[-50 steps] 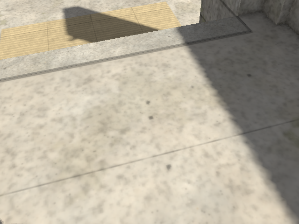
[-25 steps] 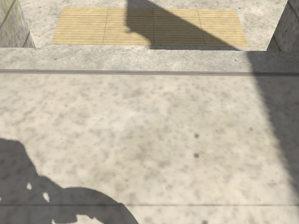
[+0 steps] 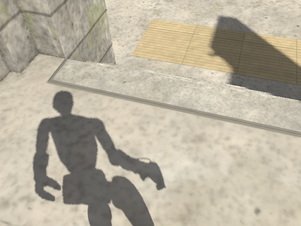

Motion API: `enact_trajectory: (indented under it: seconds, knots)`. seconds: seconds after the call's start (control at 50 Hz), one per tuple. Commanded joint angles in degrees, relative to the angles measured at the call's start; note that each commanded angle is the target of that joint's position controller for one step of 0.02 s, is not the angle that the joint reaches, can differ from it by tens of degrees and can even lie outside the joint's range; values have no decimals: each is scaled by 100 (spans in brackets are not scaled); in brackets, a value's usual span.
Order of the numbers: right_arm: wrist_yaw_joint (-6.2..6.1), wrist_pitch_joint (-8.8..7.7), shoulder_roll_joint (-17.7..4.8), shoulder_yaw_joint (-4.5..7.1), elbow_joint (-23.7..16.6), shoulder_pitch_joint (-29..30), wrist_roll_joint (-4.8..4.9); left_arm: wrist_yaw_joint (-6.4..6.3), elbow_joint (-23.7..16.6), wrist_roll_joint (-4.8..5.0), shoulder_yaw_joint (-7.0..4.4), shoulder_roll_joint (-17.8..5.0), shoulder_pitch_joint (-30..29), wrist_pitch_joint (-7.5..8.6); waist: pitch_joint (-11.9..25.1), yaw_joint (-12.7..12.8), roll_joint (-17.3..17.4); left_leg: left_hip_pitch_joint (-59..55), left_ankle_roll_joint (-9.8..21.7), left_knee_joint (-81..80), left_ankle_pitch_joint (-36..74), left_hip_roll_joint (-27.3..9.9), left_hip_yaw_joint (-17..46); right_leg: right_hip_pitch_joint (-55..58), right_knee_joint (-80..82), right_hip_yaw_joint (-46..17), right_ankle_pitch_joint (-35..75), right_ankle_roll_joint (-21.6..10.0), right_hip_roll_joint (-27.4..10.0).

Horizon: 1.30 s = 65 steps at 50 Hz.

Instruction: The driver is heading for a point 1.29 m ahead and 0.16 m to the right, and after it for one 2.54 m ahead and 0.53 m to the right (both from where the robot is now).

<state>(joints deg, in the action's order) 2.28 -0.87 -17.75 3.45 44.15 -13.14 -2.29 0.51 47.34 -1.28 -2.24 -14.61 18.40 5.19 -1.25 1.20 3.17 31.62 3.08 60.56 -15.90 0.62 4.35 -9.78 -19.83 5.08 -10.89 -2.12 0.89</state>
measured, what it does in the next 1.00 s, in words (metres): walks ahead: left foot, then right foot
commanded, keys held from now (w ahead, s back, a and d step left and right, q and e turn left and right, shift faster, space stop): w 1.00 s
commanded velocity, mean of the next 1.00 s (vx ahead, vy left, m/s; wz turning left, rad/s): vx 0.50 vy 0.00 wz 0.07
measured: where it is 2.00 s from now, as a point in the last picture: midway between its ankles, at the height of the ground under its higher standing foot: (155, 126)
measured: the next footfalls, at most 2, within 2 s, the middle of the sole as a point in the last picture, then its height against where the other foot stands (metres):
left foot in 0.24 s outside the picture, level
right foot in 0.78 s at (179, 205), level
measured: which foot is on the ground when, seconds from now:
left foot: up 0.00-0.22, down 0.24-0.80, up 0.82-1.00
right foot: down 0.00-0.26, up 0.28-0.76, down 0.78-1.00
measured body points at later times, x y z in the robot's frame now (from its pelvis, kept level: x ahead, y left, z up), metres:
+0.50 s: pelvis +0.26 +0.06 +0.00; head +0.27 +0.08 +0.45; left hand +0.34 +0.32 -0.13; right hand +0.29 -0.21 -0.12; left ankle +0.23 +0.12 -0.75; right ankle +0.31 -0.09 -0.67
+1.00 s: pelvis +0.53 +0.01 +0.00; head +0.55 +0.00 +0.45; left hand +0.55 +0.28 -0.13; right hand +0.61 -0.24 -0.14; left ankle +0.53 +0.16 -0.67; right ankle +0.55 -0.05 -0.75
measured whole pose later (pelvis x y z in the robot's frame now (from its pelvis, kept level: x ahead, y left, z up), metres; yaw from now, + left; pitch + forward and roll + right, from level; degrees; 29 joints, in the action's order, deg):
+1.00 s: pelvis +0.53 +0.01 +0.00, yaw +2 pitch -1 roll +0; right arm 1.2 -2.7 -14.3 2.4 53.3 -14.0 -1.9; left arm 0.6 54.6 -0.7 -2.7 -13.2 18.3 4.3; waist -2.5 0.2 1.9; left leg 28.9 3.5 61.5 -14.7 -3.9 0.5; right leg -9.2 -19.3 5.7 -9.7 -5.5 3.7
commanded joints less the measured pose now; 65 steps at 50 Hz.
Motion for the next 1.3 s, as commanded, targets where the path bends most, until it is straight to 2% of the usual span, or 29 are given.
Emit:
enact_trajectory:
  seconds: [0.02, 0.1, 0.18, 0.22, 0.24, 0.26, 0.28, 0.3, 0.32, 0.34, 0.38, 0.44, 0.54, 0.66, 0.72, 0.76, 0.78, 0.8, 0.82, 0.84, 0.86, 0.88, 0.9, 0.94, 0.98, 1.1, 1.2, 1.26, 1.3]
  knots:
    - [64, -35, -115, -35, -368, 98, -11, 36, -159, 28, -139, -643, 30, 126, -86, -138, -849, 521, -114, -633, 572, -234, 45, 228, 1222, -1030, 1058, -857, -1415]
    - [141, -95, 50, -188, -588, 946, 16, 56, 47, 65, -166, -749, 283, 80, -168, 43, -871, -124, -150, -2068, 1153, -334, -573, 88, 1223, -511, 1312, -729, -1230]
    - [66, -137, -95, -178, -677, 1195, 15, 40, 282, 48, -217, -950, 630, -11, -213, 94, -885, -479, 63, -2691, 713, -243, -804, 614, 856, -602, 1866, -668, -1525]
    - [-1, -205, -152, -126, -466, 565, -45, 21, 364, 67, -215, -985, 614, -80, 63, -246, -753, -1423, 249, -3237, 580, 23, -941, 719, -119, -373, 3011, -544, -1405]
    - [-59, -268, -328, -37, -138, -302, -117, 16, 387, 69, -161, -832, 693, -97, 581, -551, -489, -2593, 392, -3392, 547, 59, -853, 390, -1224, -127, 3116, -428, -1124]
    - [-140, -307, -779, 89, 33, -1384, -220, 16, 145, 61, -65, -569, 593, -89, 1370, -988, 230, -3951, 702, -3588, -190, -1283, 636, -605, -2962, 122, 1431, -272, -849]
    - [-208, -251, -1371, 236, 87, -1522, -101, 45, -34, 145, 10, -141, 1046, -89, 1761, -713, 1583, -4947, 1366, -4438, -438, -2574, 3242, -2475, -4675, 105, -1972, -97, 154]
    - [-220, -215, -1039, 192, 47, -1192, 102, -13, 40, -4, -154, -776, 540, -155, 1179, -729, 504, -4479, 1267, -4489, -355, -2301, 2998, -3010, -5076, -601, -1795, -182, -171]
    - [-213, -233, -707, 92, 25, -753, 117, 29, -49, 39, -156, -702, 236, -127, 573, -512, 278, -3855, 1132, -4503, 177, -2017, 2146, -3046, -4952, -676, -1259, -234, -394]
    - [-182, -270, -431, 19, 40, -498, 103, 53, -21, 75, -122, -570, 177, -113, 322, -332, 101, -3299, 983, -4675, 810, -1739, 1579, -2782, -4639, -661, -919, -214, -548]
    - [-189, -341, -187, -51, 96, -284, 139, 95, 125, -33, -102, -440, 362, -244, 151, -49, 226, -2675, 776, -4947, 1335, -1350, 861, -2256, -4258, -607, -674, -88, -680]
    - [-201, -443, -263, -21, 309, -537, 190, 171, 102, -80, -106, -343, 148, -352, 49, 31, 106, -2589, 890, -5219, 1851, -1241, 504, -2364, -4058, -498, -300, 50, -675]
    - [-194, -445, -240, -19, 632, -972, 195, 190, -231, -66, -58, -266, -997, -360, -316, -169, 4, -2790, 916, -5450, 2075, -1110, 83, -2934, -2928, -364, 623, 215, -759]
    - [-236, -435, -350, -5, 1007, -1456, 139, 171, -543, -26, 10, -271, -1940, -312, -503, -399, 34, -3370, 813, -5282, 2739, -1238, -146, -2642, -1645, -142, 973, -17, -510]
    - [-288, -412, -445, 14, 1123, -1366, 108, 132, -553, -32, -25, -355, -1810, -259, -450, -234, 42, -3731, 704, -4801, 3857, -1361, -229, -2173, -1298, -43, 449, -284, -299]
    - [-300, -381, -542, 36, 1167, -1183, 97, 46, -200, -56, -122, -491, -715, -192, 130, 276, 18, -3680, 533, -3439, 5211, -1186, -452, -776, -927, 135, 220, -510, 87]
    - [-299, -373, -459, 1, 1143, -1175, 113, -18, 145, -137, -220, -712, 322, -131, 730, 654, -170, -2997, 424, -2164, 4565, -924, -637, 649, -802, -116, 285, -696, -114]
    - [-260, -389, -30, -116, 926, -1456, 268, -88, 262, -265, -381, -1323, 1124, -105, 1523, 732, -1101, -1318, 202, -105, 2223, -321, -963, 2302, -580, -2216, -494, -1160, -1689]
    - [-238, -399, -34, -63, 976, -1753, 270, -34, 299, -95, -426, -1480, 1045, -177, 1964, 487, -1853, -100, 151, 1304, -1384, 555, -458, 2777, 350, -4551, -406, -1648, -2524]
    - [-254, -371, -329, 20, 935, -1326, 154, -9, 200, 60, -379, -1221, 365, -211, 1123, 265, -1033, 340, 236, 1594, -1021, 100, 34, 2064, 413, -3870, -731, -1508, -2287]
    - [-219, -399, -256, 2, 850, -932, 140, 4, 124, 77, -274, -801, -112, -191, 445, 149, -613, 380, 248, 1358, -549, -152, -38, 1230, 570, -3087, -620, -1392, -2083]
    - [-198, -395, -111, -20, 838, -792, 150, 10, 147, 49, -197, -530, -327, -158, 92, -19, -482, 191, 248, 931, -258, -381, -101, 635, 812, -2513, -323, -1178, -1789]
    - [-177, -331, -50, -25, 833, -781, 69, -4, 232, 60, -148, -388, -373, -115, -61, -167, -618, -60, 192, 603, -131, -513, -113, 242, 938, -2100, 61, -1017, -1552]
    - [-112, -198, 96, -56, 928, -923, 9, 1, 372, 41, -123, -329, -202, -24, 3, -282, -682, -404, 88, 445, 14, -526, -236, -29, 1068, -1652, 748, -992, -1379]
    - [-72, -143, 137, -61, 843, -639, 19, 6, 517, 75, -157, -466, 25, 43, -92, -310, -624, -129, -12, 146, 279, -617, -338, -3, 1242, -1368, 968, -1047, -1315]
    - [-30, -139, 217, -128, 419, 794, 70, 5, 773, 87, -120, -440, 566, 26, -425, -11, -621, 416, -250, -1598, 1408, -675, -661, 368, 1407, -822, 1445, -934, -1054]
    - [-68, -170, 203, -160, 200, 1465, 98, -58, 1007, 32, -110, -491, 1008, 1, -473, 203, -685, 284, -113, -2498, 1493, -455, -825, 1091, 1114, -718, 2187, -924, -1244]
    - [-104, -226, 79, -105, 141, 1413, 85, -119, 1089, -14, -133, -571, 970, -36, -469, 88, -699, -62, 100, -2813, 940, -314, -813, 1438, 652, -775, 2957, -868, -1415]
    - [-174, -317, -45, -7, 453, 359, 57, -126, 1074, -2, -147, -646, 718, -59, -5, -426, -623, -1453, 278, -3309, 718, 11, -920, 1252, -543, -701, 4091, -720, -1248]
